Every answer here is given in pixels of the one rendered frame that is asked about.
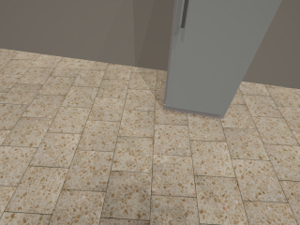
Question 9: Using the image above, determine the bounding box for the fridge door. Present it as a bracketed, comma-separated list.
[165, 0, 281, 116]

